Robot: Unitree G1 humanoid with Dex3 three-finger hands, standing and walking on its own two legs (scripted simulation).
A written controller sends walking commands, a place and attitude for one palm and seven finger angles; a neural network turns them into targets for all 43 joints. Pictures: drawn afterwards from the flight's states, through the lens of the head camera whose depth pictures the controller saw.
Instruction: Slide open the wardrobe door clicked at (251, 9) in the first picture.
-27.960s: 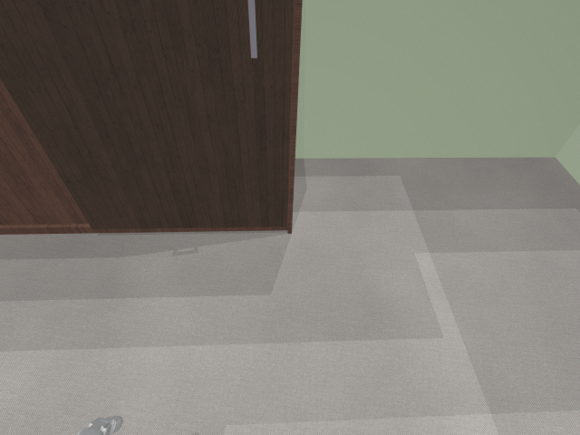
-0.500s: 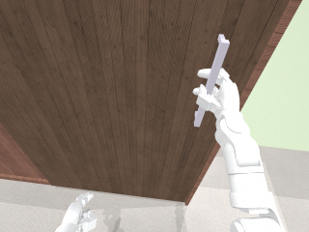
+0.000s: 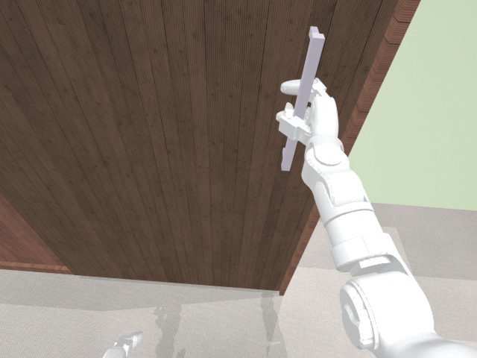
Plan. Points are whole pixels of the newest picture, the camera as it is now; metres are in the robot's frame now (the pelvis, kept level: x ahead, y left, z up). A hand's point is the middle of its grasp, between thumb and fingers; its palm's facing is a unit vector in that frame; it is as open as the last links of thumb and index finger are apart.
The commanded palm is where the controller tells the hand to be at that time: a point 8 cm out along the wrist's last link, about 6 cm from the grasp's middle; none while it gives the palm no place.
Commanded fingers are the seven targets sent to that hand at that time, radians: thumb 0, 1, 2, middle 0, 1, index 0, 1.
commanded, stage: step sideways, sliding the door along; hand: right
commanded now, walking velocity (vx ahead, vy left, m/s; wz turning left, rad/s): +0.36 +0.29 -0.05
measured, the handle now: (297, 109) +0.49 -0.08 +0.18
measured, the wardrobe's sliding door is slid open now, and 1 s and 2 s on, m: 0.01 0.14 0.50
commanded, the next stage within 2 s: none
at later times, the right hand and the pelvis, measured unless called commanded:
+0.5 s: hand (266, 123) +0.45 -0.02 +0.18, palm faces +0.15 +0.99 -0.08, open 5.9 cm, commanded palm +0.42 +0.00 +0.19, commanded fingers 0.00 -0.90 -0.90 0.45 1.40 0.45 1.40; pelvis +0.03 +0.11 -0.01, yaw -7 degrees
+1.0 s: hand (203, 121) +0.45 +0.08 +0.17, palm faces +0.23 +0.97 -0.04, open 6.1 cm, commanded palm +0.43 +0.12 +0.18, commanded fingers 0.00 -0.90 -0.90 0.45 1.40 0.45 1.40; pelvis +0.10 +0.24 -0.03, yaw -11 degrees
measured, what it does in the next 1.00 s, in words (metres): steps to the left: left foot, then right foot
